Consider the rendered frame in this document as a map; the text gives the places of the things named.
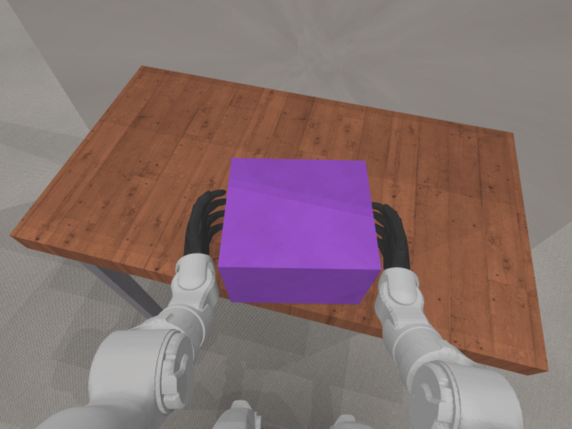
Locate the left robot thigh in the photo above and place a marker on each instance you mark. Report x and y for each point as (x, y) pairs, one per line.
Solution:
(239, 418)

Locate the left robot shin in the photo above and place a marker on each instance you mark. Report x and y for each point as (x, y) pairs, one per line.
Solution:
(240, 404)

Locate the robot right hand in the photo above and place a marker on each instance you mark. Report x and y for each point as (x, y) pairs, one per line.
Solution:
(393, 245)

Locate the robot right upper arm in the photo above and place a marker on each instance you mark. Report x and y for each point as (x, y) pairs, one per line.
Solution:
(446, 395)

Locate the robot left hand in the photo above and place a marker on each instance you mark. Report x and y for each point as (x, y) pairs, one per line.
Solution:
(199, 233)

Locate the table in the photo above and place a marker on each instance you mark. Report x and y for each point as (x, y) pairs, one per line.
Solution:
(121, 203)

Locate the right robot forearm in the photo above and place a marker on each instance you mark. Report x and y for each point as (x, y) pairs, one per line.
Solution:
(407, 333)

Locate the carton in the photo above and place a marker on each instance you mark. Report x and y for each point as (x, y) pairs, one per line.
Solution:
(298, 231)

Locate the robot left upper arm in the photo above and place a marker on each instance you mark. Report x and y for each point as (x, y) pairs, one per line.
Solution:
(139, 377)

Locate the left robot forearm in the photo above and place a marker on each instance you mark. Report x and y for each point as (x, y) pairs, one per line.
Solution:
(194, 295)

